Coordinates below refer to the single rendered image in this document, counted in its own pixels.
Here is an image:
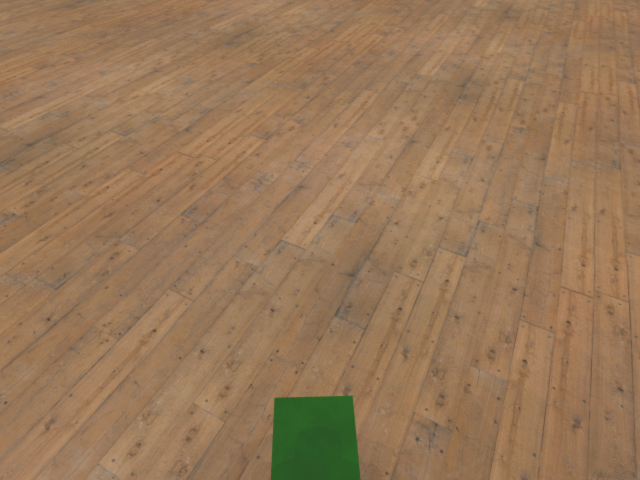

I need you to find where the carton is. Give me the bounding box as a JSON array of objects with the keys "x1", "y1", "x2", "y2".
[{"x1": 271, "y1": 396, "x2": 360, "y2": 480}]

